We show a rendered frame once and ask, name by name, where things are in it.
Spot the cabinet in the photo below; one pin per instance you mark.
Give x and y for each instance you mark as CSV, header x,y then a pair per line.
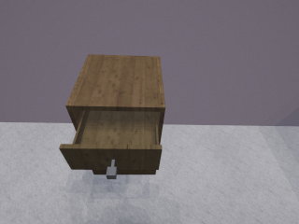
x,y
119,83

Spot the handle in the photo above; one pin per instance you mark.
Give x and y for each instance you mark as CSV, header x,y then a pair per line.
x,y
112,171

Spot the drawer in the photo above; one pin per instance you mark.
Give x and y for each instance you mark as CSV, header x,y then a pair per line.
x,y
131,138

